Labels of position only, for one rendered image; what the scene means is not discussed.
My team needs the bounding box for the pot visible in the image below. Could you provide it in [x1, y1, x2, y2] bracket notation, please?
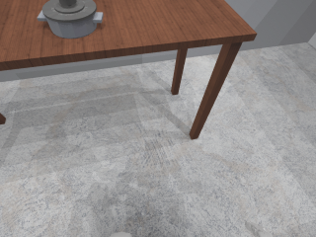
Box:
[37, 10, 104, 39]

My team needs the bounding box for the right robot hand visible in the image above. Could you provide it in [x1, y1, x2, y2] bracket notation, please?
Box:
[245, 221, 273, 237]

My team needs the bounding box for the table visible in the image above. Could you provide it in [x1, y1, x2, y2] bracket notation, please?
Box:
[0, 0, 257, 140]

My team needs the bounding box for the lid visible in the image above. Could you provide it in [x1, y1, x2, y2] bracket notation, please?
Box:
[42, 0, 97, 23]

